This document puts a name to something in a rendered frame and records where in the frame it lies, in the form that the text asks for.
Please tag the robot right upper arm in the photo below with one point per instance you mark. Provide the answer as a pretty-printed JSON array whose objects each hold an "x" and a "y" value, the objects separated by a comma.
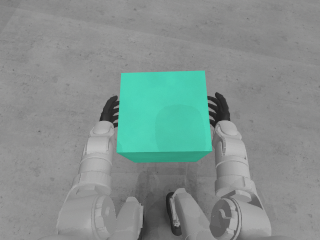
[{"x": 232, "y": 219}]

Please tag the robot left upper arm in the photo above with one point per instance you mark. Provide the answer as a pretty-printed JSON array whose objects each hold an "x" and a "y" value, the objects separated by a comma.
[{"x": 90, "y": 217}]

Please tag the left robot thigh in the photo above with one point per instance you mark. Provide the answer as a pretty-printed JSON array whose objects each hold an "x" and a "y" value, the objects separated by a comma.
[{"x": 129, "y": 221}]

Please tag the right robot forearm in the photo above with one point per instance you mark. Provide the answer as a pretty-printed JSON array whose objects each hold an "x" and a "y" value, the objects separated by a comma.
[{"x": 232, "y": 167}]

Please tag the left robot forearm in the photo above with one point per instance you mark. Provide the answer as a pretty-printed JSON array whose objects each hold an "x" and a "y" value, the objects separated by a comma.
[{"x": 94, "y": 175}]

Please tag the left robot hand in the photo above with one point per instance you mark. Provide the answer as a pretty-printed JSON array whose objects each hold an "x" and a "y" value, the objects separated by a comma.
[{"x": 108, "y": 111}]

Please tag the carton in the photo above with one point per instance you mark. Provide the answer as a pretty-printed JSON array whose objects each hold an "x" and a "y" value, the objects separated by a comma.
[{"x": 163, "y": 117}]

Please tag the right robot hand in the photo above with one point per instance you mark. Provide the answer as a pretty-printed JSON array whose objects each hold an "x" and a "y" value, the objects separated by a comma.
[{"x": 222, "y": 109}]

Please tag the robot right foot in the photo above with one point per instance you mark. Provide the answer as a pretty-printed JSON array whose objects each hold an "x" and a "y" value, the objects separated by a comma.
[{"x": 176, "y": 230}]

